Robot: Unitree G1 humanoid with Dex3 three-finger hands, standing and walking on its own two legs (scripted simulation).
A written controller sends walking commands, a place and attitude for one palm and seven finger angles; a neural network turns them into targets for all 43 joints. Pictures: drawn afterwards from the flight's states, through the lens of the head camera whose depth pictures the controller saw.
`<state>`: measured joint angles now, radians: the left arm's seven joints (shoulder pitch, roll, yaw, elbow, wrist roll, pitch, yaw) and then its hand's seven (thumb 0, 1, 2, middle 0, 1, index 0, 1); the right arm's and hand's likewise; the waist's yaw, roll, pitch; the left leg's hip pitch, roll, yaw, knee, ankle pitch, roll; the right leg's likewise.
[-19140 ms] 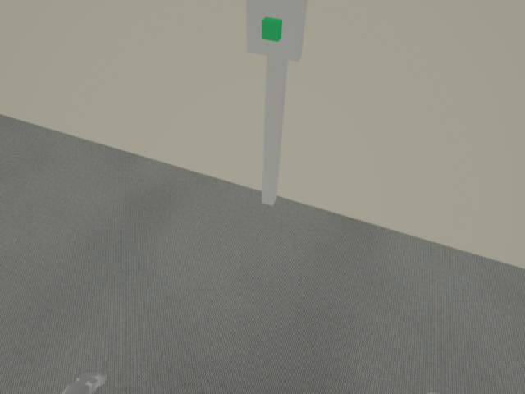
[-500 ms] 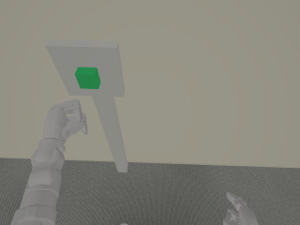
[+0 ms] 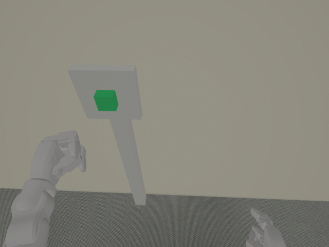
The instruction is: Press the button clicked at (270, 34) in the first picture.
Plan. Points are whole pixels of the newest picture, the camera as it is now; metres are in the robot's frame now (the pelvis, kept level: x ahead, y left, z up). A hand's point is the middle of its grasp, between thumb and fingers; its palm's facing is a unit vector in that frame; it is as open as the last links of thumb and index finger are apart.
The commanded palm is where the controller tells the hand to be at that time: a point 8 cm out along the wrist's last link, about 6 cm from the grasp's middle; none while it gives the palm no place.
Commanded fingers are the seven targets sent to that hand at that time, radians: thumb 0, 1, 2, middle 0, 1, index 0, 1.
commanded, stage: draw the hand back to the body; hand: left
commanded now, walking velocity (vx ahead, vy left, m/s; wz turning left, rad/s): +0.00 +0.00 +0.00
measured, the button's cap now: (106, 99) +0.48 +0.20 +0.11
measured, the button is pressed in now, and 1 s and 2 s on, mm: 0 0 0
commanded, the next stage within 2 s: step back with the hand held close in 1.00 s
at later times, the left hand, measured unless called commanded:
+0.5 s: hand (46, 172) +0.21 +0.23 +0.16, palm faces +0.36 -0.87 -0.33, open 3.1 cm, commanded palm +0.16 +0.27 +0.18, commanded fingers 0.00 0.90 0.90 -1.30 -1.50 -1.30 -1.50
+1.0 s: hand (30, 181) +0.19 +0.24 +0.18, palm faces +0.41 -0.83 -0.37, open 3.1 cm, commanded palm +0.14 +0.28 +0.20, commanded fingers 0.00 0.90 0.90 -1.30 -1.50 -1.30 -1.50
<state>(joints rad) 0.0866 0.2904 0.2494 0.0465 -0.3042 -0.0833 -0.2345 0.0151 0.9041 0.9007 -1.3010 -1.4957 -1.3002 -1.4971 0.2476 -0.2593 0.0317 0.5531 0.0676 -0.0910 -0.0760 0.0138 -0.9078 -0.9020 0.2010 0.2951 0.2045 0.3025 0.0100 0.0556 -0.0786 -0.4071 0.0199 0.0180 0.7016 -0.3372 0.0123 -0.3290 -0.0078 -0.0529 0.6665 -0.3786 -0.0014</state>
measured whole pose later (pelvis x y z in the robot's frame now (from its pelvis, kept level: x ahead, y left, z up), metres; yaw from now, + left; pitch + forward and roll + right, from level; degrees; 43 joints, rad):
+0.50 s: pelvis +0.01 +0.00 +0.02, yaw -1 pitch -4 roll +0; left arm 0.42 0.31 0.22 -0.35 -0.07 -0.06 0.11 0.01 0.90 0.90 -1.30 -1.50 -1.30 -1.50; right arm 0.21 -0.22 0.04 0.61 0.01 -0.09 -0.07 0.01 -0.91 -0.90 0.20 0.30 0.21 0.30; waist 0.05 0.07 0.00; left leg -0.15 0.00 0.04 0.45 -0.24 0.02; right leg -0.08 -0.02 -0.04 0.43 -0.28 0.01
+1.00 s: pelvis +0.01 +0.00 +0.02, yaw -1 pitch -5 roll +0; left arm 0.54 0.31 0.28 -0.47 -0.06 -0.08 0.11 0.01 0.89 0.90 -1.31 -1.49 -1.31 -1.50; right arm 0.19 -0.22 0.02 0.60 0.00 -0.09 -0.08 0.01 -0.91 -0.90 0.20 0.30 0.21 0.30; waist 0.07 0.06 0.01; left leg -0.12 0.01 0.03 0.43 -0.23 0.01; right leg -0.04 -0.01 -0.04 0.39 -0.26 0.00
